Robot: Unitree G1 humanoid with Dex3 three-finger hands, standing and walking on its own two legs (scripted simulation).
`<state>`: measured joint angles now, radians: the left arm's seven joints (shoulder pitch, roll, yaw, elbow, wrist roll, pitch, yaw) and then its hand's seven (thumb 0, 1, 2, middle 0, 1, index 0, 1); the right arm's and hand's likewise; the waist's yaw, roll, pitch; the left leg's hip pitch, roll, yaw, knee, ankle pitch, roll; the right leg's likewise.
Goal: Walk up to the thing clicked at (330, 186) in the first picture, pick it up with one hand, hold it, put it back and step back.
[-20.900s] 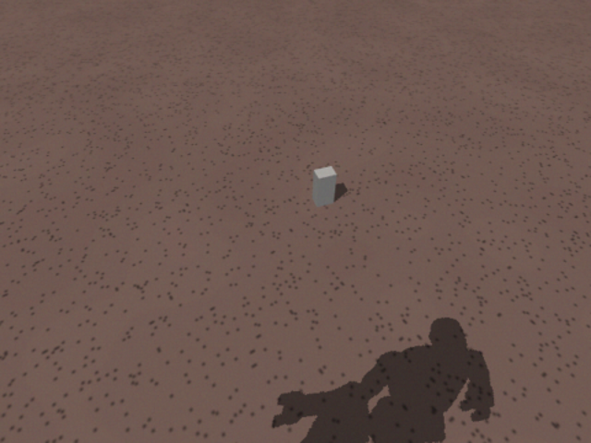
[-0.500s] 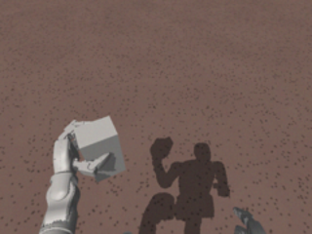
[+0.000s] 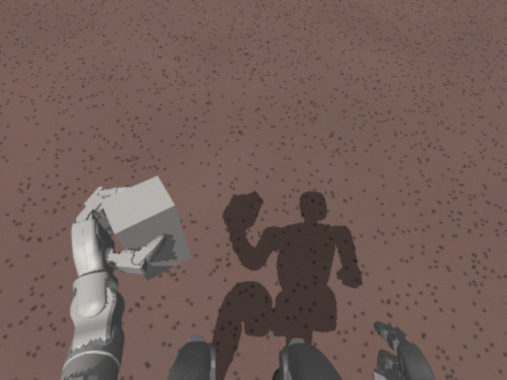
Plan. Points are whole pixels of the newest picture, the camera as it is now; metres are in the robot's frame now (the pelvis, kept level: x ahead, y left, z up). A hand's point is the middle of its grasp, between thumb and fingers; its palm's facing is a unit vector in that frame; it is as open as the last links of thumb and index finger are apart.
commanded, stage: crouch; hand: left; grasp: from the side
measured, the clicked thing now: (152, 232) +0.36 +0.17 -0.03
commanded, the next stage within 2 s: lower in 1.52 s
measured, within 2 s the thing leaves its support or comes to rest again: neither
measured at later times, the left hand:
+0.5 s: hand (149, 265) +0.37 +0.22 -0.25, palm faces +0.29 -0.96 -0.02, open 10.3 cm
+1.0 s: hand (160, 273) +0.40 +0.23 -0.40, palm faces +0.27 -0.96 -0.01, open 10.3 cm
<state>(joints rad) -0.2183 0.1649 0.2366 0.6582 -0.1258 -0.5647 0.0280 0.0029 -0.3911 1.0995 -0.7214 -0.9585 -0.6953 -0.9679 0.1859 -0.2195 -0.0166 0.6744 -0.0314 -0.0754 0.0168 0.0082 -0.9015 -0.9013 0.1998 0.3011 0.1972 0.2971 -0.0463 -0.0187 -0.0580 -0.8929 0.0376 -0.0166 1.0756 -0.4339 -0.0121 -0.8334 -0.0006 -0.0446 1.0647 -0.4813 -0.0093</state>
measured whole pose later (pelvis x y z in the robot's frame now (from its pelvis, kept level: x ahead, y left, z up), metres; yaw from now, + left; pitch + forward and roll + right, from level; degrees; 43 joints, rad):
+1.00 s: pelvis -0.06 +0.00 -0.34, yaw -7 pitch +29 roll -6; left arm -0.66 0.47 0.58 1.16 -0.10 -0.81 -0.11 0.00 -0.40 1.13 -0.70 -0.99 -0.67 -1.00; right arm 0.09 -0.26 0.10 0.76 -0.14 0.01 0.08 0.00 -0.92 -0.91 0.20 0.30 0.20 0.30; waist -0.15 -0.05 -0.05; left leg -2.20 0.06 -0.13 2.33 -0.65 -0.01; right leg -2.11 0.03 -0.11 2.29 -0.70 -0.01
